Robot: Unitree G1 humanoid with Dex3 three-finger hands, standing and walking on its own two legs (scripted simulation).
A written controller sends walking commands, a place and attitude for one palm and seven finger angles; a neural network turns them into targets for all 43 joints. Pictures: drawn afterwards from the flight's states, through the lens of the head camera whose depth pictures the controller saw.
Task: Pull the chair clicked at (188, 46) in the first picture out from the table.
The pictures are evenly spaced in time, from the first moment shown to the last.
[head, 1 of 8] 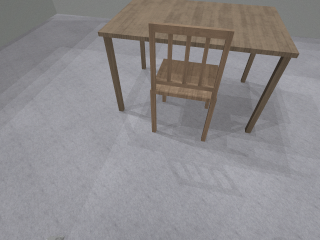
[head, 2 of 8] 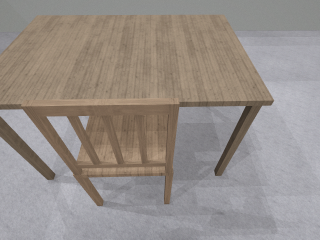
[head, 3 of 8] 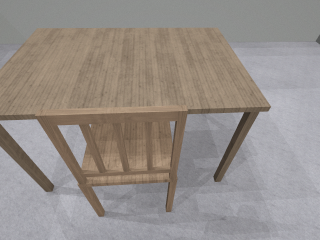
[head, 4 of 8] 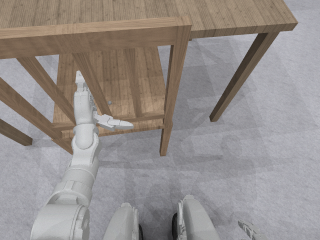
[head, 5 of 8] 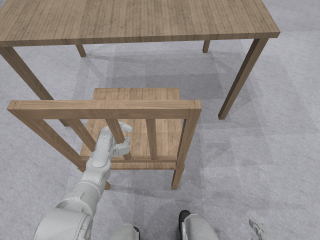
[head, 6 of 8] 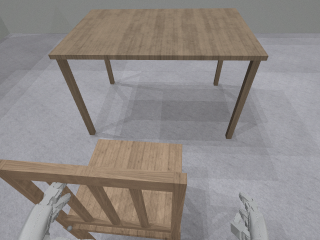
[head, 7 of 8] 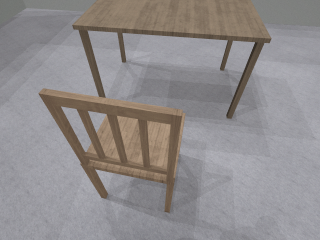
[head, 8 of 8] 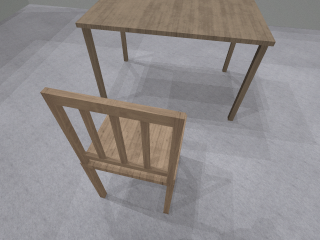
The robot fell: no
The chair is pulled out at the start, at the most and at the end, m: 0.00 0.64 0.64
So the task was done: yes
